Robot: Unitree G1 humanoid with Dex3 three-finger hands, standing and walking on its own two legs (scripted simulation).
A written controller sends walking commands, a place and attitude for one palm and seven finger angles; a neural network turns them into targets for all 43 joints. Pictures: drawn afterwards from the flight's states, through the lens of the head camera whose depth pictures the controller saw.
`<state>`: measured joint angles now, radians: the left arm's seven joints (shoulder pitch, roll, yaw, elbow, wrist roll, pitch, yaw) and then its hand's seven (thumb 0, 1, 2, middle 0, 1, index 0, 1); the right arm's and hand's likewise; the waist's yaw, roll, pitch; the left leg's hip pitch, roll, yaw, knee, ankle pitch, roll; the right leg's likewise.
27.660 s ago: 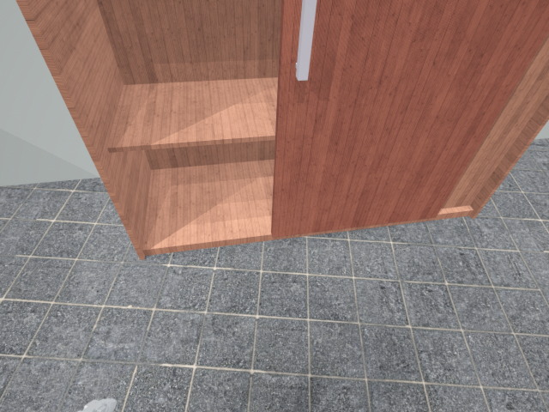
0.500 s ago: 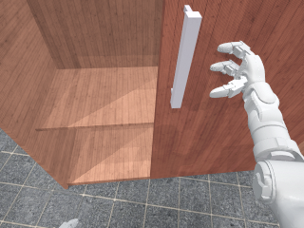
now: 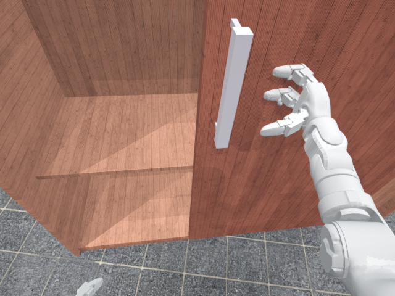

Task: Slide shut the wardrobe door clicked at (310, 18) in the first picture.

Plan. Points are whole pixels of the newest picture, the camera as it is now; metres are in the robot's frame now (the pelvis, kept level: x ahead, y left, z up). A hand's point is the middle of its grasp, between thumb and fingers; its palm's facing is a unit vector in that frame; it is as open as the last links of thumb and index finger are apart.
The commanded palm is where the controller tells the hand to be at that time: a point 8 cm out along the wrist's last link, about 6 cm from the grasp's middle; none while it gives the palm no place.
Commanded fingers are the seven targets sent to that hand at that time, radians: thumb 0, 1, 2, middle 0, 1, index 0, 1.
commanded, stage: move the hooked fingers beside the handle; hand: right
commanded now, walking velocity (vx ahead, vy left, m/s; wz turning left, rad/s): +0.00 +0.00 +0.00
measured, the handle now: (226, 92) +0.46 +0.00 +0.19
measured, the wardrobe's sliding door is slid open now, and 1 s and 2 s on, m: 0.52 0.52 0.52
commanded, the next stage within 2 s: feel for the door with the fingertips in 1.72 s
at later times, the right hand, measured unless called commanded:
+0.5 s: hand (275, 102) +0.44 -0.10 +0.20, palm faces -0.17 +0.98 -0.05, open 13.9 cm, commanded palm +0.42 -0.14 +0.19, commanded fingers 0.00 0.50 -0.30 0.30 1.20 0.30 1.20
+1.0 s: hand (277, 105) +0.42 -0.10 +0.21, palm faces -0.19 +0.98 -0.03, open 14.0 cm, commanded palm +0.41 -0.15 +0.19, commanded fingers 0.00 0.50 -0.30 0.30 1.20 0.30 1.20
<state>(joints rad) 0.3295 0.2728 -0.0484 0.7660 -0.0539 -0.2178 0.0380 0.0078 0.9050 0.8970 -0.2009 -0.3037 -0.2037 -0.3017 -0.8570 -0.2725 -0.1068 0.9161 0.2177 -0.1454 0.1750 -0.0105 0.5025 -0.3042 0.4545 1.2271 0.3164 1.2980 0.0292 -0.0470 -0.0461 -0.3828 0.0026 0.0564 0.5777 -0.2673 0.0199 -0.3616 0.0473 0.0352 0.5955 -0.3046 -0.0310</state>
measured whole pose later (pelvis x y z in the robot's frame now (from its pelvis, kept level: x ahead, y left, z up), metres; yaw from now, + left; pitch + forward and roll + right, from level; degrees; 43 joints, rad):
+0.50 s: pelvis +0.03 +0.01 +0.01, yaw +1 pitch +1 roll +0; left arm 0.25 0.26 -0.05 0.73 -0.05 -0.20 0.03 0.01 0.90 0.90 -0.20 -0.30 -0.20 -0.30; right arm -0.64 -0.24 -0.11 0.61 0.22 -0.03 0.20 -0.01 0.50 -0.30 0.32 1.25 0.30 1.21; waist 0.01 -0.06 -0.05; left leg -0.24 -0.02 0.04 0.49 -0.27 0.03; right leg -0.21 0.03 0.03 0.49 -0.31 -0.02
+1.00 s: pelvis +0.02 +0.01 +0.01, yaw +1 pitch +0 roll +0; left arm 0.19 0.26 -0.06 0.69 -0.06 -0.11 0.06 0.01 0.91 0.90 -0.20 -0.30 -0.20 -0.30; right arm -0.58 -0.25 -0.13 0.44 0.23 0.11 0.21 -0.01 0.50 -0.30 0.30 1.20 0.30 1.20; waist 0.01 -0.06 -0.03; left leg -0.21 -0.03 0.04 0.46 -0.25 0.03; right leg -0.17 0.02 0.02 0.47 -0.29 -0.02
